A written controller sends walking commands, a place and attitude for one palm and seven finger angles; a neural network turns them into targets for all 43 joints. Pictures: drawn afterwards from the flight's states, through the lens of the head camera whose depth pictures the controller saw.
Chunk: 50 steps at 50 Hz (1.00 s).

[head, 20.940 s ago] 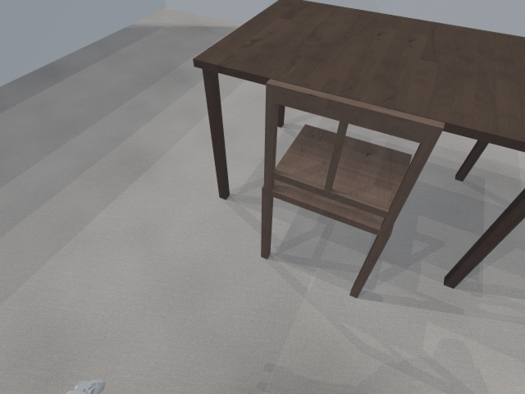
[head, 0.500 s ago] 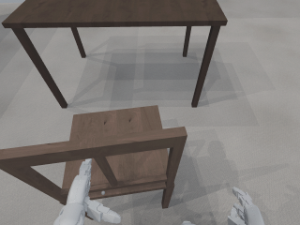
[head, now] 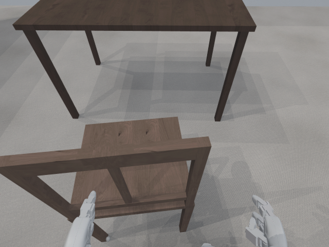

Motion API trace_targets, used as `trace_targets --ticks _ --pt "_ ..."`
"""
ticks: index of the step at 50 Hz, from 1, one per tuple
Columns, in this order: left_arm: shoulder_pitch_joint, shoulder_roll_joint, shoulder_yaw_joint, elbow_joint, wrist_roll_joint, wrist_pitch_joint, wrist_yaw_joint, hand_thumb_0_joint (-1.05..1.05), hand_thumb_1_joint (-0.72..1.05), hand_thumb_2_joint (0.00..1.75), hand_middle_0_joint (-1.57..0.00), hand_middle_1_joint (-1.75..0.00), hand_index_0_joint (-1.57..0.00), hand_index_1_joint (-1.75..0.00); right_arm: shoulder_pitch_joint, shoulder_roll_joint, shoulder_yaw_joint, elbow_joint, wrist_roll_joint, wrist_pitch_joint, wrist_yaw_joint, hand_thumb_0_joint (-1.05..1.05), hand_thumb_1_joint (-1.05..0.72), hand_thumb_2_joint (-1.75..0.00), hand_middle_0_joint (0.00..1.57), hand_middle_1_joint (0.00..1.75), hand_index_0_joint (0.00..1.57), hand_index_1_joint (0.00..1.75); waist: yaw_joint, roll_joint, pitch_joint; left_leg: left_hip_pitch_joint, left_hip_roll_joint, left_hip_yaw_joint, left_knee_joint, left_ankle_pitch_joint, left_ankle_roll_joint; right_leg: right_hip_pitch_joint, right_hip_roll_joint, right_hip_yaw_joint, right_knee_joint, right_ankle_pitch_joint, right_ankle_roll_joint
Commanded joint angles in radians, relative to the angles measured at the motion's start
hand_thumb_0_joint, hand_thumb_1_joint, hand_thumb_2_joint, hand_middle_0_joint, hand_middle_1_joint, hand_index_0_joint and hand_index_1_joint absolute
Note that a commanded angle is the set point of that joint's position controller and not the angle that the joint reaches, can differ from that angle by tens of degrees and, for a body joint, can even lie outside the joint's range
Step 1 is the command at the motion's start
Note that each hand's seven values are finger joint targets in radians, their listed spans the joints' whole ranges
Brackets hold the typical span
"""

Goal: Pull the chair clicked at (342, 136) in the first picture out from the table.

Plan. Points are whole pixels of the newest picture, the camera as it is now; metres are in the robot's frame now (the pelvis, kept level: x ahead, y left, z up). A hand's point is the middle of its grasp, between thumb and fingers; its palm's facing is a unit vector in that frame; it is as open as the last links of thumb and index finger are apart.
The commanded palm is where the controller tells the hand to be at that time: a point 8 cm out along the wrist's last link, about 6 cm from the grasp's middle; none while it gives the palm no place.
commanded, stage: draw the hand back to the body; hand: left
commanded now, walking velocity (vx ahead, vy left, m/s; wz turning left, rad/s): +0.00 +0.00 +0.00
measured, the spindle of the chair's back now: (121, 185) +0.29 +0.13 -0.05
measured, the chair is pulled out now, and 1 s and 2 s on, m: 0.58 0.58 0.58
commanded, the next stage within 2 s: step back with the hand held close in 1.68 s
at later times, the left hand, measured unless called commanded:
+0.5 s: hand (86, 233) +0.16 +0.16 +0.05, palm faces +0.00 -1.00 -0.08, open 17.4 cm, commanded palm +0.12 +0.22 +0.09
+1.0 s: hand (39, 221) +0.16 +0.22 +0.11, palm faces +0.27 -0.85 -0.44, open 12.5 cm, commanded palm +0.14 +0.27 +0.18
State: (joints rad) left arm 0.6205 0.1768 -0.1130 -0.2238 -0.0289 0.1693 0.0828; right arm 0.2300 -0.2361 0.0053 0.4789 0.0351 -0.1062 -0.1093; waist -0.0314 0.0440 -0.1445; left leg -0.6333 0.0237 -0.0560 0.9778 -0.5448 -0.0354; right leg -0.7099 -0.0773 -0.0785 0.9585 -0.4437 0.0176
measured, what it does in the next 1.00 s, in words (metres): stands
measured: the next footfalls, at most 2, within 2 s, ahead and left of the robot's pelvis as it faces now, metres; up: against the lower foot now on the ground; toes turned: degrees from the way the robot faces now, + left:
none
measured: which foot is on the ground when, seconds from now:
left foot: down 0.00-1.00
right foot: down 0.00-1.00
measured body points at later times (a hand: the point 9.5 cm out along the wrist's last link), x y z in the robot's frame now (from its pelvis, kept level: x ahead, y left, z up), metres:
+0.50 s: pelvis -0.01 +0.00 -0.02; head +0.04 -0.01 +0.43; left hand +0.15 +0.21 +0.06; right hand +0.18 -0.23 -0.10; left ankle -0.03 +0.14 -0.68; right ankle +0.02 -0.13 -0.68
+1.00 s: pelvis +0.01 -0.01 +0.04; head +0.00 -0.04 +0.49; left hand +0.14 +0.26 +0.14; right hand +0.21 -0.23 -0.04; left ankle -0.03 +0.14 -0.68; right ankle +0.02 -0.13 -0.68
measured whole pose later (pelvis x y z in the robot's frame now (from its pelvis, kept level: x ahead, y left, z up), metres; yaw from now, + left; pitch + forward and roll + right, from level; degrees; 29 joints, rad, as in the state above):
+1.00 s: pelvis +0.01 -0.01 +0.04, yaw +1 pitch -1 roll -1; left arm 0.65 0.36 0.12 -0.38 -0.06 0.09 0.15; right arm 0.20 -0.24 0.02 0.60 0.04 -0.16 -0.13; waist 0.06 0.08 -0.01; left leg -0.21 0.04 -0.06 0.63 -0.41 -0.05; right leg -0.29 -0.05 -0.10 0.64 -0.33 0.00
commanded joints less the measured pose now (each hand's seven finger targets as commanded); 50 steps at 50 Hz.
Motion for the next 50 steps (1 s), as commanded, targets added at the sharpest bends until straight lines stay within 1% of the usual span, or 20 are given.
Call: trace_targets --ticks 1,5,6,7,8,11,14,16,18,20,24,30,31,32,33,34,35,40,43,50 --pt "0.108 0.063 0.038 -0.237 0.014 -0.064 0.003 0.00 -0.55 0.20 0.00 0.00 0.00 0.00 -0.072 -0.103 -0.054 -0.178 0.000 -0.052 -0.008 0.00 -0.90 -0.90 0.20 0.30 0.20 0.30 0.000 -0.052 -0.120 -0.010 -0.027 0.033 -0.132 0.291 0.045 0.178 0.017 -0.011 -0.134 0.220 -0.026" --pt "0.182 0.043 0.006 -0.273 0.026 -0.072 0.002 0.00 -0.55 0.20 0.00 0.00 0.00 0.00 -0.078 -0.097 -0.060 -0.193 0.002 -0.048 -0.008 0.00 -0.90 -0.90 0.20 0.30 0.20 0.30 0.000 -0.047 -0.111 -0.020 -0.025 0.031 -0.123 0.303 0.045 0.158 0.018 -0.017 -0.118 0.228 -0.027" --pt "0.080 -0.024 0.019 -0.401 -0.087 -0.193 -0.013 0.00 -0.55 0.20 0.00 0.00 0.00 0.00 -0.065 -0.092 -0.056 -0.181 0.002 -0.071 -0.007 0.00 -0.90 -0.90 0.20 0.30 0.20 0.30 -0.017 -0.087 -0.075 -0.047 -0.035 0.025 -0.086 0.299 0.038 0.108 0.026 -0.032 -0.106 0.246 -0.026" --pt "0.106 0.042 0.076 -0.360 -0.084 -0.253 -0.017 0.00 -0.55 0.20 0.00 0.00 0.00 0.00 -0.064 -0.095 -0.063 -0.152 0.002 -0.083 -0.007 0.00 -0.90 -0.90 0.20 0.30 0.20 0.30 0.001 -0.073 -0.113 -0.049 -0.036 0.028 -0.074 0.296 0.039 0.115 0.028 -0.024 -0.090 0.236 -0.028" --pt "0.112 0.075 0.116 -0.369 -0.099 -0.298 -0.022 0.00 -0.55 0.20 0.00 0.00 0.00 0.00 -0.060 -0.097 -0.069 -0.143 0.003 -0.092 -0.008 0.00 -0.90 -0.90 0.20 0.30 0.20 0.30 0.006 -0.055 -0.110 -0.056 -0.034 0.026 -0.072 0.299 0.037 0.110 0.029 -0.024 -0.084 0.229 -0.031" --pt "0.135 0.045 0.100 -0.387 -0.116 -0.423 -0.054 0.00 -0.55 0.20 0.00 0.00 0.00 0.00 -0.062 -0.085 -0.073 -0.130 0.012 -0.109 0.010 0.00 -0.90 -0.90 0.20 0.30 0.20 0.30 0.014 0.011 -0.138 -0.029 -0.031 0.023 -0.061 0.331 0.028 0.077 0.030 -0.025 -0.048 0.221 -0.035" --pt "0.115 0.056 0.118 -0.340 -0.122 -0.539 -0.104 0.00 -0.55 0.20 0.00 0.00 0.00 0.00 -0.088 -0.082 -0.083 -0.102 0.013 -0.107 0.034 0.00 -0.90 -0.90 0.20 0.30 0.20 0.30 0.013 -0.018 -0.106 -0.095 -0.023 0.021 -0.032 0.301 0.022 0.042 0.031 -0.019 -0.016 0.196 -0.036" --pt "0.129 0.060 0.119 -0.320 -0.134 -0.612 -0.160 0.00 -0.55 0.20 0.00 0.00 0.00 0.00 -0.110 -0.080 -0.090 -0.101 0.017 -0.106 0.051 0.00 -0.90 -0.90 0.20 0.30 0.20 0.30 0.017 -0.027 -0.120 -0.116 -0.019 0.023 -0.011 0.278 0.023 0.031 0.028 -0.007 -0.001 0.177 -0.034" --pt "0.186 0.103 0.179 -0.307 -0.151 -0.588 -0.189 0.00 -0.55 0.20 0.00 0.00 0.00 0.00 -0.132 -0.082 -0.096 -0.124 0.025 -0.091 0.055 0.00 -0.90 -0.90 0.20 0.30 0.20 0.30 0.039 -0.015 -0.157 -0.098 -0.017 0.031 -0.036 0.269 0.028 0.100 0.026 0.004 -0.028 0.173 -0.037" --pt "0.128 0.157 0.230 -0.459 -0.187 -0.576 -0.186 0.00 -0.55 0.20 0.00 0.00 0.00 0.00 -0.130 -0.079 -0.090 -0.149 0.033 -0.085 0.045 0.00 -0.90 -0.90 0.20 0.30 0.20 0.30 0.040 0.013 -0.208 -0.060 -0.021 0.030 -0.060 0.277 0.031 0.155 0.021 0.012 -0.049 0.182 -0.036" --pt "0.117 0.140 0.259 -0.483 -0.226 -0.536 -0.162 0.00 -0.55 0.20 0.00 0.00 0.00 0.00 -0.116 -0.069 -0.078 -0.131 0.041 -0.085 0.026 0.00 -0.90 -0.90 0.20 0.30 0.20 0.30 0.025 -0.019 -0.169 -0.025 -0.020 0.021 -0.095 0.294 0.033 0.177 0.031 -0.007 -0.091 0.204 -0.029" --pt "0.068 0.213 0.360 -0.518 -0.259 -0.566 -0.145 0.00 -0.37 0.29 -0.02 -0.04 -0.02 -0.04 -0.103 -0.062 -0.068 -0.076 0.042 -0.128 0.011 0.00 -0.90 -0.90 0.20 0.30 0.20 0.30 0.032 0.016 -0.144 0.043 -0.019 0.012 -0.150 0.309 0.028 0.222 0.036 -0.011 -0.151 0.204 -0.031" --pt "0.166 0.422 0.424 -0.446 -0.063 -0.390 -0.019 0.00 -0.33 0.31 -0.03 -0.05 -0.03 -0.05 -0.110 -0.075 -0.054 -0.104 0.020 -0.099 -0.005 0.00 -0.90 -0.90 0.20 0.30 0.20 0.30 0.111 0.095 -0.206 0.116 0.030 0.013 -0.215 0.314 0.026 0.328 -0.004 0.020 -0.196 0.184 -0.056" --pt "0.119 0.309 0.339 -0.598 -0.057 -0.323 0.021 0.00 -0.30 0.32 -0.04 -0.05 -0.04 -0.05 -0.093 -0.063 -0.037 -0.146 0.019 -0.097 -0.011 0.00 -0.90 -0.90 0.20 0.30 0.20 0.30 0.068 0.119 -0.152 0.133 0.017 0.018 -0.239 0.322 0.026 0.340 -0.011 0.000 -0.219 0.211 -0.048" --pt "0.092 0.322 0.356 -0.584 -0.042 -0.271 0.055 0.00 -0.26 0.34 -0.04 -0.06 -0.04 -0.06 -0.098 -0.064 -0.037 -0.125 0.019 -0.095 -0.017 0.00 -0.90 -0.90 0.20 0.30 0.20 0.30 0.069 0.124 -0.127 0.146 0.019 0.015 -0.248 0.337 0.024 0.360 -0.004 -0.004 -0.235 0.220 -0.054" --pt "0.124 0.272 0.323 -0.509 -0.031 -0.231 0.070 0.00 -0.22 0.36 -0.04 -0.07 -0.04 -0.07 -0.099 -0.063 -0.034 -0.107 0.015 -0.085 -0.025 0.00 -0.90 -0.90 0.20 0.30 0.20 0.30 0.059 0.099 -0.055 0.163 0.023 0.018 -0.265 0.337 0.023 0.336 0.003 -0.013 -0.246 0.225 -0.049" --pt "0.096 0.263 0.316 -0.501 -0.031 -0.211 0.082 0.00 -0.19 0.37 -0.05 -0.08 -0.05 -0.08 -0.098 -0.071 -0.033 -0.103 0.011 -0.076 -0.029 0.00 -0.90 -0.90 0.20 0.30 0.20 0.30 0.056 0.076 -0.026 0.177 0.024 0.015 -0.289 0.331 0.022 0.347 0.003 -0.021 -0.262 0.228 -0.046" --pt "-0.012 0.288 0.357 -0.423 -0.021 -0.186 0.113 0.00 -0.01 0.46 -0.07 -0.11 -0.07 -0.11 -0.123 -0.088 -0.026 -0.076 0.003 -0.070 -0.039 0.00 -0.90 -0.90 0.20 0.30 0.20 0.30 0.060 -0.029 0.065 0.256 0.021 0.017 -0.380 0.283 0.030 0.409 0.003 -0.016 -0.370 0.191 -0.034" --pt "-0.083 0.352 0.421 -0.438 -0.021 -0.191 0.123 0.00 0.10 0.51 -0.09 -0.14 -0.09 -0.14 -0.145 -0.089 -0.020 -0.056 0.002 -0.083 -0.037 0.00 -0.90 -0.90 0.20 0.30 0.20 0.30 0.070 -0.002 0.079 0.301 0.015 0.019 -0.420 0.289 0.031 0.460 0.002 -0.003 -0.425 0.196 -0.037" --pt "-0.175 0.385 0.486 -0.497 -0.024 -0.220 0.132 0.00 0.36 0.64 -0.13 -0.19 -0.13 -0.19 -0.154 -0.090 -0.012 -0.023 -0.006 -0.135 -0.021 0.00 -0.90 -0.90 0.20 0.30 0.20 0.30 0.075 0.079 0.064 0.426 0.005 0.031 -0.482 0.365 0.033 0.528 0.003 0.003 -0.472 0.293 -0.034"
